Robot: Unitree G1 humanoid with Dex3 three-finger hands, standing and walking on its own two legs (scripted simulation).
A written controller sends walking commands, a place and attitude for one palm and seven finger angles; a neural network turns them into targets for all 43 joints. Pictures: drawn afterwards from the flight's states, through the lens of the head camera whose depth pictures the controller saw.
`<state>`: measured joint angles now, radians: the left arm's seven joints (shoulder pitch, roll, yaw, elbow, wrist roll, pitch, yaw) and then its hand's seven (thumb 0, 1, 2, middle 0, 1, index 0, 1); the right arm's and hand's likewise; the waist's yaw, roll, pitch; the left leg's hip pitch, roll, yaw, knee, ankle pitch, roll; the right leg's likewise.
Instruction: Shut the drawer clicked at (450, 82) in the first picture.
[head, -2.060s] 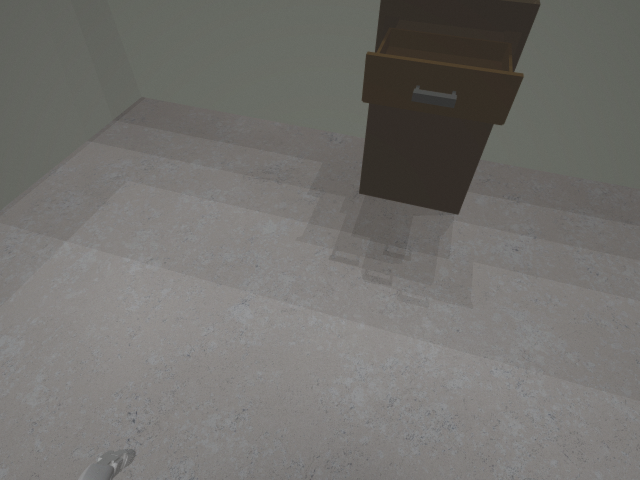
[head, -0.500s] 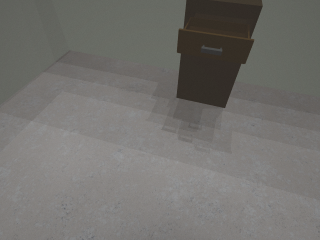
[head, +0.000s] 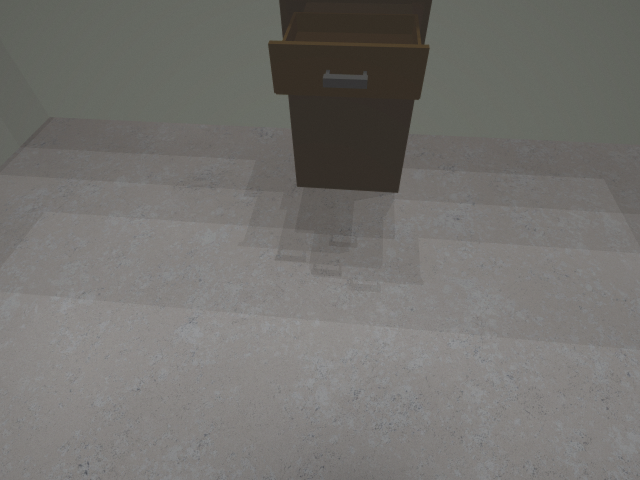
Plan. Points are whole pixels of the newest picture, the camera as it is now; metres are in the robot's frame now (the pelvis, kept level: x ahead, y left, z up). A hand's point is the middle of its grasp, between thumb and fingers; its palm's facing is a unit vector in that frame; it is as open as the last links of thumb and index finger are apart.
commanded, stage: walk to a spot facing it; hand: left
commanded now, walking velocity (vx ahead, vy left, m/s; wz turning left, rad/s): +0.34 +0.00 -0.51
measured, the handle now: (345, 77) +1.07 +0.02 -0.04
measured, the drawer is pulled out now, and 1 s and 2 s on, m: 0.30 0.30 0.30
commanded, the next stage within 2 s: none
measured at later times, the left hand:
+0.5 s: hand (183, 437) +0.20 +0.24 -0.18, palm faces -0.12 -0.98 -0.16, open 7.4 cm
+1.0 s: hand (278, 253) +0.55 +0.14 -0.15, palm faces -0.55 -0.83 -0.11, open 7.4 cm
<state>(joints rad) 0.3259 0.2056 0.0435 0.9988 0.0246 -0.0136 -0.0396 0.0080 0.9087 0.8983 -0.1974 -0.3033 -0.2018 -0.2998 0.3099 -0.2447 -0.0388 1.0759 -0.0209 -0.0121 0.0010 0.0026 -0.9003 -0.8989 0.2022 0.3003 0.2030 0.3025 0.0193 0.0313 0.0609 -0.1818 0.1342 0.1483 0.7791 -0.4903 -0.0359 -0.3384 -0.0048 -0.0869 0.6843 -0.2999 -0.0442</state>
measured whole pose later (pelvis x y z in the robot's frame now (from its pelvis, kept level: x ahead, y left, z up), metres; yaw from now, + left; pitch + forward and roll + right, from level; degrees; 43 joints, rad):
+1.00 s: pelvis +0.36 +0.06 +0.02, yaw -31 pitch -1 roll -2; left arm 0.10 0.17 0.07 0.95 0.03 0.06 -0.03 0.01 0.91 0.90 -0.19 -0.30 -0.20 -0.30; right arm 0.48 -0.11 -0.01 1.09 -0.03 -0.05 -0.03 0.00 -0.91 -0.90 0.20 0.30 0.20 0.30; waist -0.06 -0.03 0.10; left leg 0.01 0.05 0.42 0.41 -0.41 0.06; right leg -0.58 -0.05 -0.13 0.89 -0.19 0.00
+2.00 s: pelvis +0.45 +0.04 +0.01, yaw -68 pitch +0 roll +1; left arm 0.17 0.23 0.08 0.90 0.02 0.05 -0.03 0.01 0.91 0.90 -0.19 -0.30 -0.20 -0.30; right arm 0.28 -0.24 -0.07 0.92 -0.02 0.03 0.00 0.00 -0.90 -0.90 0.20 0.30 0.20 0.30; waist -0.03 0.03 0.09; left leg -0.25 0.21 0.30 0.65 -0.35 -0.06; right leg -0.29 -0.04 -0.09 0.61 -0.31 0.01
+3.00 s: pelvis +0.52 -0.17 +0.01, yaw -97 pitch +0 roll -1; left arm 0.08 0.21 0.07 0.94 0.03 0.03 -0.02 0.01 0.91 0.90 -0.19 -0.30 -0.19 -0.30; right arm 0.40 -0.18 -0.04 1.03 -0.03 -0.02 -0.03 0.00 -0.91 -0.90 0.20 0.30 0.20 0.30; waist -0.06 0.00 0.11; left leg -0.03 0.10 0.32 0.50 -0.45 -0.01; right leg -0.47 -0.03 -0.13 0.71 -0.24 0.01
